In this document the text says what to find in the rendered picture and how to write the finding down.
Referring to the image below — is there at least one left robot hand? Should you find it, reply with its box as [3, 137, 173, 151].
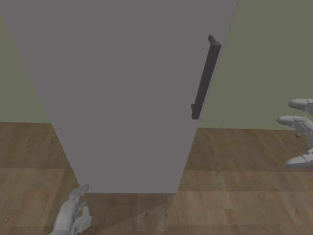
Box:
[53, 184, 92, 235]

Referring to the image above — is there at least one fridge door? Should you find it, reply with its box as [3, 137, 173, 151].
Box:
[0, 0, 238, 193]

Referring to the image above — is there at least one handle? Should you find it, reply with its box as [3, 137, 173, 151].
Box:
[191, 35, 221, 119]

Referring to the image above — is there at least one right robot hand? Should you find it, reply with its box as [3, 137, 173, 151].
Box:
[276, 98, 313, 170]

